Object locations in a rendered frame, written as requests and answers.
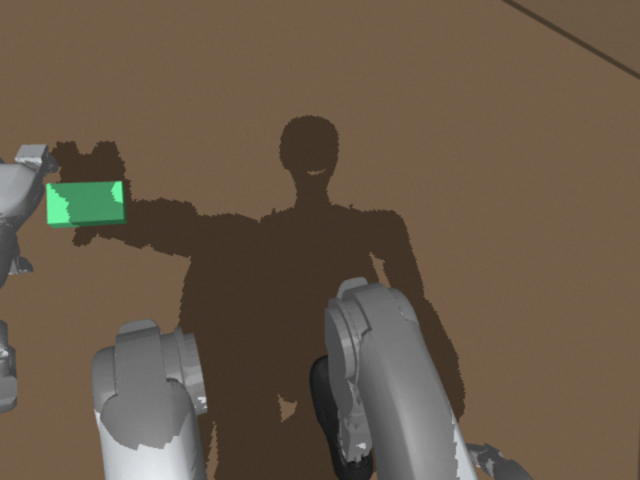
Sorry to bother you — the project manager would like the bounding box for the left robot hand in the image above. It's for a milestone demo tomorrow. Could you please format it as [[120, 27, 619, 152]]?
[[0, 144, 58, 275]]

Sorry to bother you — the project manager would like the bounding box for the small box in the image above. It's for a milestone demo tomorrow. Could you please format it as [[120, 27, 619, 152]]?
[[46, 181, 127, 228]]

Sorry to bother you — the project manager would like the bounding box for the left robot arm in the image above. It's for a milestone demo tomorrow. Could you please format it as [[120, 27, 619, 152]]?
[[0, 222, 18, 413]]

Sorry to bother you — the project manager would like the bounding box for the right robot hand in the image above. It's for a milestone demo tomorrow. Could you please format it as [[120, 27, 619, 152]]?
[[466, 443, 534, 480]]

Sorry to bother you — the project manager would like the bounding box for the right robot foot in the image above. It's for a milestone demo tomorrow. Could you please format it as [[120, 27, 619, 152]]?
[[309, 355, 373, 480]]

